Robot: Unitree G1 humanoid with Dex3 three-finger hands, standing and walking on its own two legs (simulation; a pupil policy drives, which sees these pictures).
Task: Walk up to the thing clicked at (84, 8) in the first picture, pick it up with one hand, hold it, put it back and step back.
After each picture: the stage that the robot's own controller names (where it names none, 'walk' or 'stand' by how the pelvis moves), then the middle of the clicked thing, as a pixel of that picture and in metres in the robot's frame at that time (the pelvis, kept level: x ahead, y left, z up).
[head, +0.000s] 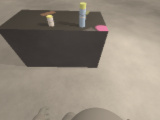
stand; (82, 15) +1.07 +0.15 +0.11
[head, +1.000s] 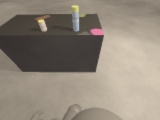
walk; (75, 19) +0.96 +0.24 +0.13
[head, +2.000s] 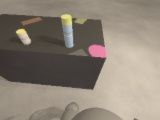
walk; (68, 33) +0.60 +0.24 +0.13
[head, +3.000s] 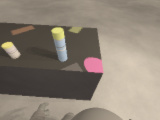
stand; (60, 46) +0.47 +0.24 +0.12
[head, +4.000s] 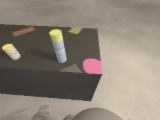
stand; (59, 48) +0.47 +0.25 +0.11
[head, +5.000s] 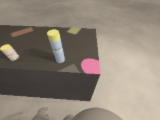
stand; (57, 48) +0.47 +0.26 +0.11
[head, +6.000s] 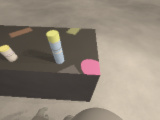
stand; (56, 49) +0.46 +0.26 +0.11
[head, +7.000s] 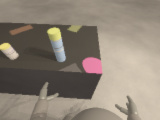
rise first; (58, 47) +0.46 +0.26 +0.12
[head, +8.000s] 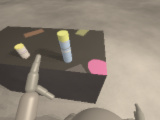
go down; (65, 48) +0.47 +0.24 +0.12
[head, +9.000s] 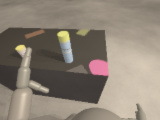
go down; (66, 48) +0.47 +0.24 +0.12
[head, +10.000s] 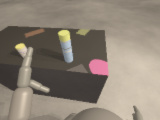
go down; (66, 48) +0.47 +0.24 +0.12
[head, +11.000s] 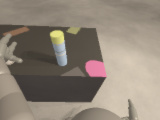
go down; (60, 50) +0.44 +0.21 +0.12
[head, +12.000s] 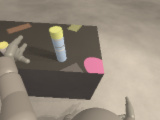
close in; (59, 46) +0.47 +0.22 +0.13
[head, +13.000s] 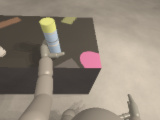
close; (52, 40) +0.47 +0.24 +0.15
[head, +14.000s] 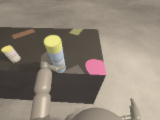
lift; (57, 57) +0.33 +0.20 +0.19
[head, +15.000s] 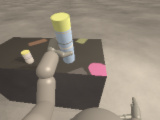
lift; (65, 42) +0.31 +0.15 +0.32
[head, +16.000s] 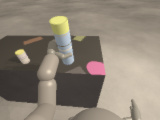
hold; (64, 44) +0.33 +0.16 +0.29
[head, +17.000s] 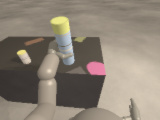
hold; (65, 45) +0.33 +0.16 +0.29
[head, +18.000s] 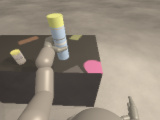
crouch; (59, 39) +0.39 +0.19 +0.28
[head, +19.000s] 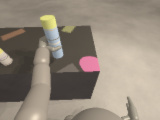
lower; (53, 39) +0.46 +0.22 +0.21
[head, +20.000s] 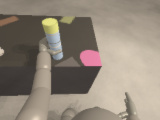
lower; (54, 42) +0.46 +0.22 +0.16
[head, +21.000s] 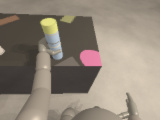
lower; (54, 42) +0.45 +0.22 +0.16
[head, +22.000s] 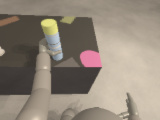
lower; (54, 43) +0.45 +0.22 +0.15
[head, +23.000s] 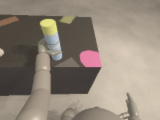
lower; (53, 43) +0.45 +0.22 +0.15
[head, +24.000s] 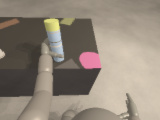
withdraw; (55, 42) +0.46 +0.21 +0.15
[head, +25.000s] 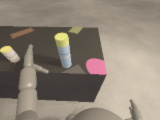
sink last; (64, 53) +0.41 +0.19 +0.14
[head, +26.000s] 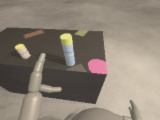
stand; (68, 51) +0.44 +0.21 +0.12
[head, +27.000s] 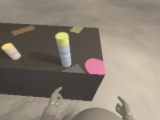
stand; (64, 52) +0.42 +0.20 +0.12
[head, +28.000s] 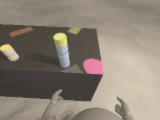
stand; (63, 52) +0.42 +0.21 +0.12
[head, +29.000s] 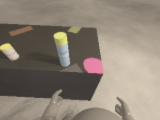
stand; (63, 51) +0.43 +0.21 +0.12
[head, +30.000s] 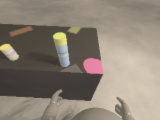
stand; (62, 52) +0.42 +0.21 +0.12
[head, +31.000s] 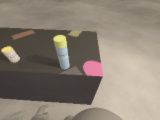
walk; (62, 54) +0.42 +0.21 +0.12
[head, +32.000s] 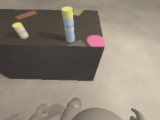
walk; (69, 26) +0.63 +0.21 +0.14
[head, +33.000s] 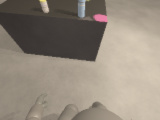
walk; (81, 3) +1.02 +0.17 +0.15
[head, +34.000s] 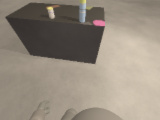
stand; (82, 10) +1.12 +0.17 +0.13
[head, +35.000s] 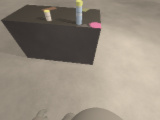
stand; (79, 13) +1.11 +0.19 +0.11
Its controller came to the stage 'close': yes
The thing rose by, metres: 0.20
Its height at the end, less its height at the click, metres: +0.00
